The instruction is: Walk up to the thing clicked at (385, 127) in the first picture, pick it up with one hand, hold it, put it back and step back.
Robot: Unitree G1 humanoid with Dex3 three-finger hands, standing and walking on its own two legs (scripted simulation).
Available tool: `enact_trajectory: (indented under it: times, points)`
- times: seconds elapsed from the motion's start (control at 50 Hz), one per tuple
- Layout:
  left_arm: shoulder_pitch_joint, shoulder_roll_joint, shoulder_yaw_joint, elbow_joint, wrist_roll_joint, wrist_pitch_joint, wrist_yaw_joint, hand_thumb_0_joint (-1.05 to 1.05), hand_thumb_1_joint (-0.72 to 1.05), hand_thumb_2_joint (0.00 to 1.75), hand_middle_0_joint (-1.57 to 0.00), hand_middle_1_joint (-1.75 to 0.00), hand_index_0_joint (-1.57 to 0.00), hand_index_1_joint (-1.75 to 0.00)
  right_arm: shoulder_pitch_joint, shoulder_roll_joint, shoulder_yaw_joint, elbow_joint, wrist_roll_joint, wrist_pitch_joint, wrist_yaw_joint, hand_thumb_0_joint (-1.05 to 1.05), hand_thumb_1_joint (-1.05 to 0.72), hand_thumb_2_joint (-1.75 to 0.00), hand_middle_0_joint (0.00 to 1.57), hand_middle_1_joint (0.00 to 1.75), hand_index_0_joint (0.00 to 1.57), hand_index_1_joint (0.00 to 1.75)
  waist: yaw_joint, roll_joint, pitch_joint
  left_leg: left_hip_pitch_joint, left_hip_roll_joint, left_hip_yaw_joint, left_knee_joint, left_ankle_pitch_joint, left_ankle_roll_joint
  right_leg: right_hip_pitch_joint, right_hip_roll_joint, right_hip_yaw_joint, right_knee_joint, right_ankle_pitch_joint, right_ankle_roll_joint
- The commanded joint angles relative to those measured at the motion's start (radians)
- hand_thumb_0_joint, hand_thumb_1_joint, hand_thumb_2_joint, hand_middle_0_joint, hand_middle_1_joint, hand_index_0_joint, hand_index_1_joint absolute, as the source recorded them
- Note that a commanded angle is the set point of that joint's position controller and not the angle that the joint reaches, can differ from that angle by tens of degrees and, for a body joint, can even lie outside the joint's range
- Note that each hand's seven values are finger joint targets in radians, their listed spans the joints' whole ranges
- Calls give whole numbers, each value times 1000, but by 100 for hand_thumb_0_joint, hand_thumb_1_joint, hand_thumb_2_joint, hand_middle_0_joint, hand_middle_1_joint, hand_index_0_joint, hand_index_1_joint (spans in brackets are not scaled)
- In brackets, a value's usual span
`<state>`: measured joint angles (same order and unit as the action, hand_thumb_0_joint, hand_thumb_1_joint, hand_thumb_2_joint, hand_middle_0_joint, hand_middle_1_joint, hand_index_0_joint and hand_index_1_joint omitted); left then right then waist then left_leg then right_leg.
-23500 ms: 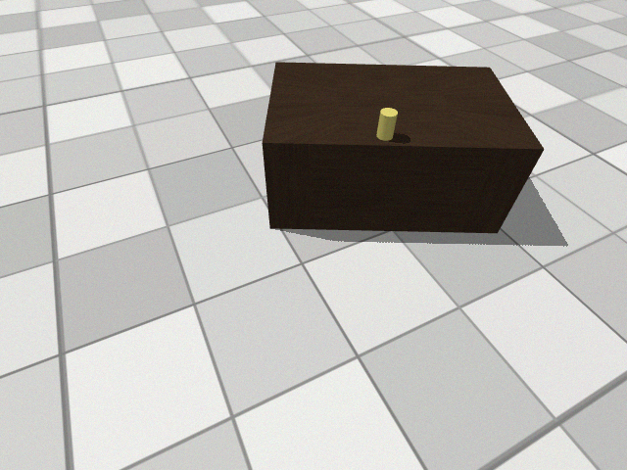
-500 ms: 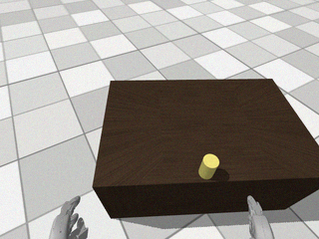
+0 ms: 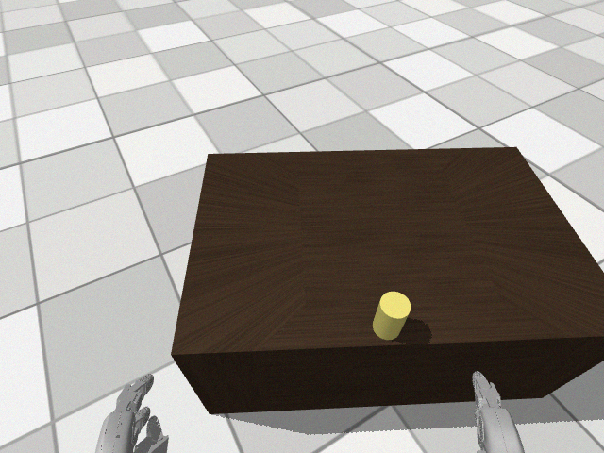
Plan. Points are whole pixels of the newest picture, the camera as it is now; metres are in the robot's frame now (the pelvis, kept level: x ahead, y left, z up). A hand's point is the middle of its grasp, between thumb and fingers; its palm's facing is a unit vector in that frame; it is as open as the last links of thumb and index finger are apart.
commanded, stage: home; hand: right
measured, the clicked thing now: (390, 316) +0.43 -0.18 -0.23
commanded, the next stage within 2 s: stand in 1.08 s
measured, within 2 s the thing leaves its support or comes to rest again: neither
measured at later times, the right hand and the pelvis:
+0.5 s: hand (448, 436) +0.18 -0.18 -0.06, palm faces +0.12 +0.95 -0.27, open 17.5 cm; pelvis +0.01 +0.00 +0.00, yaw +0 degrees
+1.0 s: hand (446, 443) +0.17 -0.18 -0.06, palm faces +0.13 +0.95 -0.28, open 17.4 cm; pelvis +0.00 +0.00 +0.00, yaw +0 degrees
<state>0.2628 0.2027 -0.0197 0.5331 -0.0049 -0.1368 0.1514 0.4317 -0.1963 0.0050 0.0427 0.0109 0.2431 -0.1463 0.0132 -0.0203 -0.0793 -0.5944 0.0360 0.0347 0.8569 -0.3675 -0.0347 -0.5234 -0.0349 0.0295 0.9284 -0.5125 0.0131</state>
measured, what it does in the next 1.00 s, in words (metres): stands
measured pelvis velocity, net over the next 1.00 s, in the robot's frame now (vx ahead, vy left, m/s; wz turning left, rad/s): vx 0.00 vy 0.00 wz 0.00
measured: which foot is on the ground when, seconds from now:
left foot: down 0.00-1.00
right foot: down 0.00-1.00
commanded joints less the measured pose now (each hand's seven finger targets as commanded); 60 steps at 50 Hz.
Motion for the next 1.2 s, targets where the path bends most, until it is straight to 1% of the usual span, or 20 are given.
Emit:
enact_trajectory:
  times: [0.0, 0.06, 0.14, 0.24, 0.26, 0.36, 0.4, 0.42, 0.44, 0.52, 0.62, 0.68, 0.74, 0.78, 0.84, 0.86, 0.94, 1.02, 1.16, 1.18]
  points:
    - [-62, 127, 51, -157, -2, -56, 12, 0, 90, 90, -20, -30, -20, -30, -37, -93, -42, -201, -11, -46, -6, 0, 57, -4, 5, 5, 5, 5, 4, -24, -99, 142, -39, 48, -107, 124, 33, -30, 20, -18, -189, 236, 0]
    - [-65, 129, 52, -158, -2, -62, 9, 0, 90, 90, -20, -30, -20, -30, -40, -91, -45, -197, -11, -42, -6, 0, 58, -3, 5, 5, 5, 5, 4, -14, -95, 144, -41, 52, -101, 123, 32, -37, 12, -4, -197, 238, 3]
    - [-54, 128, 51, -155, -1, -60, 8, 0, 90, 90, -20, -30, -20, -30, -26, -94, -45, -204, -10, -30, -2, 0, 58, -3, 5, 5, 5, 5, 2, -30, -115, 156, -42, 53, -88, 178, 34, -24, 11, -6, -180, 336, 10]
    - [-62, 128, 51, -156, 1, -60, 6, 0, 90, 90, -20, -30, -20, -30, -37, -98, -49, -205, -10, -27, -1, 0, 58, -3, 5, 5, 5, 5, -2, -29, -84, 153, -40, 51, -99, 144, 33, -45, 14, -10, -189, 265, 7]
    - [-60, 126, 53, -162, 1, -60, 7, 0, 90, 90, -20, -30, -20, -30, -8, -93, -48, -204, -12, -24, -3, 0, 56, -5, 5, 5, 5, 5, -3, -14, -131, 174, -39, 49, -96, 177, 33, -27, 18, -16, -173, 299, 4]
    - [-48, 129, 55, -153, 0, -59, 10, 0, 90, 90, -20, -30, -20, -30, -20, -91, -46, -200, -13, -12, 0, 0, 57, -4, 5, 5, 5, 5, 10, -6, -139, 170, -39, 48, -85, 237, 31, -10, 20, -23, -153, 371, 4]
    - [-54, 124, 51, -155, 0, -56, 11, 0, 90, 90, -20, -30, -20, -30, -34, -108, -60, -220, -12, -12, -1, 0, 57, -4, 5, 5, 5, 5, 0, -28, -123, 168, -37, 45, -93, 207, 32, -21, 22, -24, -156, 328, 3]
    - [-55, 125, 52, -157, 1, -57, 14, 0, 90, 90, -20, -30, -20, -30, -21, -88, -42, -194, -13, -9, 1, 0, 57, -4, 5, 5, 5, 5, 16, 13, -118, 159, -39, 49, -97, 202, 29, -25, 22, -23, -157, 317, -2]
    - [-57, 127, 53, -156, 1, -60, 11, 0, 90, 90, -20, -30, -20, -30, -34, -100, -58, -199, -13, -7, 0, 0, 57, -4, 5, 5, 5, 5, 7, 5, -107, 156, -39, 50, -102, 175, 28, -35, 22, -23, -166, 287, -2]
    - [-63, 127, 51, -158, 0, -57, 11, 0, 90, 90, -20, -30, -20, -30, -38, -101, -48, -214, -11, -7, 0, 0, 58, -3, 5, 5, 5, 5, 3, -23, -86, 145, -38, 49, -107, 140, 30, -45, 23, -23, -176, 247, -1]
    - [-65, 126, 51, -164, 0, -59, 17, 0, 90, 90, -20, -30, -20, -30, -17, -96, -50, -211, -12, -4, -2, 0, 57, -4, 5, 5, 5, 5, 4, 7, -119, 153, -35, 41, -107, 153, 28, -35, 27, -28, -159, 249, -8]
    - [-66, 122, 47, -161, 1, -60, 18, 0, 90, 90, -20, -30, -20, -30, -35, -99, -48, -222, -11, -8, -3, 0, 56, -4, 5, 5, 5, 5, 2, -6, -91, 144, -33, 41, -111, 137, 28, -49, 28, -29, -162, 230, -7]
    - [-54, 130, 55, -160, 2, -61, 21, 0, 90, 90, -20, -30, -20, -30, -29, -98, -53, -217, -14, -3, -3, 0, 56, -4, 5, 5, 5, 5, 12, 7, -136, 155, -33, 42, -97, 182, 27, -26, 28, -28, -150, 280, -7]
    - [-57, 126, 49, -158, 0, -61, 20, 0, 90, 90, -20, -30, -20, -30, -32, -102, -51, -218, -12, -2, -6, 0, 56, -4, 5, 5, 5, 5, 2, -10, -98, 146, -32, 46, -99, 164, 28, -47, 27, -26, -160, 269, -4]
    - [-65, 131, 51, -162, 0, -62, 18, 0, 90, 90, -20, -30, -20, -30, -41, -92, -44, -212, -11, -5, -6, 0, 56, -5, 5, 5, 5, 5, 5, 3, -89, 131, -36, 47, -104, 110, 29, -56, 23, -17, -174, 206, -6]
    - [-68, 126, 50, -161, 2, -63, 17, 0, 90, 90, -20, -30, -20, -30, -26, -101, -52, -217, -13, -7, -6, 0, 54, -6, 5, 5, 5, 5, -6, -4, -91, 141, -33, 43, -109, 95, 29, -62, 26, -21, -171, 187, -7]
    - [-70, 128, 52, -166, 1, -63, 19, 0, 90, 90, -20, -30, -20, -30, -14, -96, -48, -214, -14, -6, -7, 0, 55, -5, 5, 5, 5, 5, 0, 9, -109, 141, -34, 42, -108, 109, 28, -53, 28, -25, -161, 202, -10]
    - [-79, 121, 45, -166, 0, -67, 23, 0, 90, 90, -20, -30, -20, -30, -40, -109, -53, -229, -13, -11, -7, 0, 56, -5, 5, 5, 5, 5, 1, 10, -70, 121, -30, 34, -135, 25, 23, -88, 37, -37, -168, 105, -17]
    - [-61, 125, 48, -160, 0, -68, 27, 0, 90, 90, -20, -30, -20, -30, -26, -98, -43, -230, -12, -6, -10, 0, 57, -4, 5, 5, 5, 5, 9, 0, -110, 127, -33, 40, -103, 121, 28, -50, 29, -27, -154, 211, -10]
    - [-112, 291, 78, 53, 126, 4, -32, 0, 90, 90, -20, -30, -20, -30, -160, -270, -98, 121, -123, -135, 49, 0, 49, -12, 13, 13, 13, 13, -35, 57, 3, 240, 39, -68, -123, 119, 87, -18, -16, 47, -186, 296, -69]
